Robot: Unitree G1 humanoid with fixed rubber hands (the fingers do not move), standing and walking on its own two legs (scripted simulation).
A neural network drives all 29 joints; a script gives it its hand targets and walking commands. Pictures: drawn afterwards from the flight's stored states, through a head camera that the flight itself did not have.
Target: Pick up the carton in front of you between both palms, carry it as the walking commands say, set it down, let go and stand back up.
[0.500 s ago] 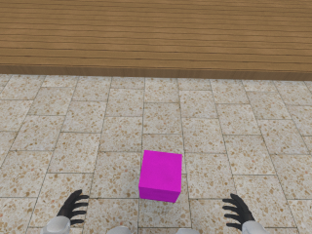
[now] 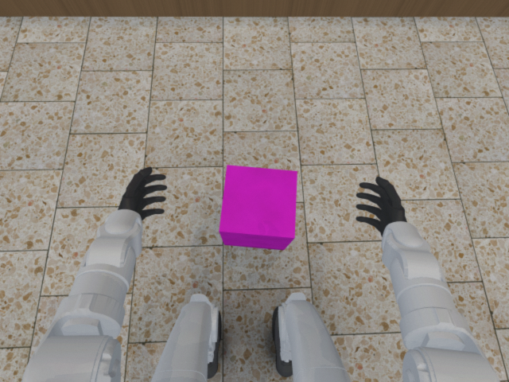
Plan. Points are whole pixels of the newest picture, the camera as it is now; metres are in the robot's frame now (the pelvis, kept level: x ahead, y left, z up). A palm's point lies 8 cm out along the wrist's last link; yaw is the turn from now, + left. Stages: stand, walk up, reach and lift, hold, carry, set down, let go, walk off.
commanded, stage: reach and lift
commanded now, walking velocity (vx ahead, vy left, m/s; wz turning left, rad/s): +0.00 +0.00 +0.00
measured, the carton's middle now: (257, 211) +0.49 -0.03 -0.56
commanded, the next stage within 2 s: none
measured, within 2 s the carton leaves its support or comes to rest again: neither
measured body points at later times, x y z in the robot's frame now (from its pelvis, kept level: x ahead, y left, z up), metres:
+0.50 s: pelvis -0.01 +0.00 -0.04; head +0.30 -0.01 +0.28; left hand +0.54 +0.16 -0.15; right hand +0.50 -0.23 -0.15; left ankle +0.05 +0.12 -0.65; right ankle +0.05 -0.12 -0.65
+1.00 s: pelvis -0.04 +0.01 -0.23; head +0.32 +0.00 +0.05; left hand +0.51 +0.16 -0.39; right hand +0.48 -0.23 -0.39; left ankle +0.05 +0.13 -0.65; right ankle +0.05 -0.12 -0.65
